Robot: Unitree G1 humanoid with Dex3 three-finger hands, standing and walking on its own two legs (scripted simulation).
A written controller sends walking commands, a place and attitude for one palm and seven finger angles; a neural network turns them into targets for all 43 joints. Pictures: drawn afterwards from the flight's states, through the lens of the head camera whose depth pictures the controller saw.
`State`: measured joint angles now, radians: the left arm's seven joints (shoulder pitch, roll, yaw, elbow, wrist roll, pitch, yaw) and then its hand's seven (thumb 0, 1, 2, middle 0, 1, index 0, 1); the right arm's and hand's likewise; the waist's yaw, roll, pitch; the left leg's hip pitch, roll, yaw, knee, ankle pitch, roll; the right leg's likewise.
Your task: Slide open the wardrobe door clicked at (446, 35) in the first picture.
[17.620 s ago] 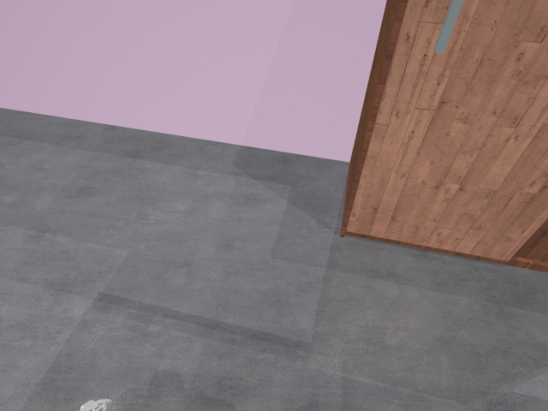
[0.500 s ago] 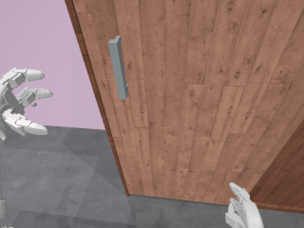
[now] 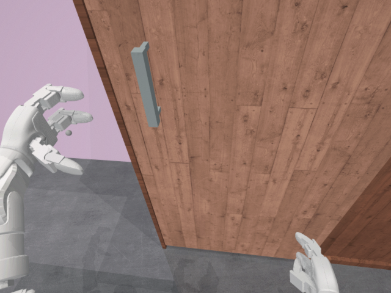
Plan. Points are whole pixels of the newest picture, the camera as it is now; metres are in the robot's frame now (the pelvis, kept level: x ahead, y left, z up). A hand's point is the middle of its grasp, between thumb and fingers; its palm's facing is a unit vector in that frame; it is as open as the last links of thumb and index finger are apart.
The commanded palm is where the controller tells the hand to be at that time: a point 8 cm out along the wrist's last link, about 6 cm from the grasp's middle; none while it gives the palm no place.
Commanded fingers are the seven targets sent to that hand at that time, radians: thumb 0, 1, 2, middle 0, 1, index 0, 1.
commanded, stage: move the hooked fingers beside the handle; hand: left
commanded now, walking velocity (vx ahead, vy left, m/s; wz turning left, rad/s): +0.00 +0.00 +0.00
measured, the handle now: (149, 86) +0.47 +0.15 +0.21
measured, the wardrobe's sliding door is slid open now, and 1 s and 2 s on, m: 0.00 0.00 0.00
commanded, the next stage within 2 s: none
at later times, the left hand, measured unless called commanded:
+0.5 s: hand (80, 119) +0.33 +0.24 +0.23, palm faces +0.05 -1.00 -0.07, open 13.9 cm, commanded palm +0.31 +0.29 +0.23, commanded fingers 0.00 -0.50 0.30 -0.30 -1.20 -0.30 -1.20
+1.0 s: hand (104, 106) +0.39 +0.22 +0.22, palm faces +0.02 -1.00 -0.03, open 13.9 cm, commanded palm +0.36 +0.27 +0.22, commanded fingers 0.00 -0.50 0.30 -0.30 -1.20 -0.30 -1.20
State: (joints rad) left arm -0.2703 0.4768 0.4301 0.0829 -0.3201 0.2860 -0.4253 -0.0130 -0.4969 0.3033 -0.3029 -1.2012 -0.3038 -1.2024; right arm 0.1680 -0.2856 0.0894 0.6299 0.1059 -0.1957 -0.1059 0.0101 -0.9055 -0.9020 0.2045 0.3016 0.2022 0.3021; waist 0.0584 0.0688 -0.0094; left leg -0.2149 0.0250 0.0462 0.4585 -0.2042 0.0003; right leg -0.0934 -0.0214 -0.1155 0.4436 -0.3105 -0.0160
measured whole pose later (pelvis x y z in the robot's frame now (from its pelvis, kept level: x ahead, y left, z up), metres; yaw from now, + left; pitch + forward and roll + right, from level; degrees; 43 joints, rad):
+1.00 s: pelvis +0.00 +0.01 +0.00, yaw -2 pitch -1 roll +0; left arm -0.54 0.45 0.35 0.43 -0.24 0.23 -0.28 -0.01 -0.50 0.30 -0.30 -1.20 -0.30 -1.20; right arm 0.25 -0.29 0.06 0.66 0.10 -0.13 -0.10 0.01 -0.91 -0.90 0.20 0.30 0.20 0.30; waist -0.01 0.05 -0.03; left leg -0.23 0.03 0.07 0.45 -0.20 0.01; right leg -0.13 -0.02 -0.08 0.44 -0.30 -0.01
